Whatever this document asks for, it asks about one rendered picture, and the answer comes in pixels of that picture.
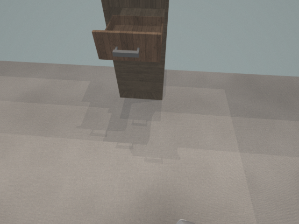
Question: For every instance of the handle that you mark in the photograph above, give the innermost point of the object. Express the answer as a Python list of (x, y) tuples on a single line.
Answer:
[(125, 53)]

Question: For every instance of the drawer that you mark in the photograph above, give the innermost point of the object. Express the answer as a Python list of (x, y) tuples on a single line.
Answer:
[(129, 33)]

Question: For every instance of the cabinet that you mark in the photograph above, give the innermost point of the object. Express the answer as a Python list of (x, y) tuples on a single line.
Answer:
[(142, 80)]

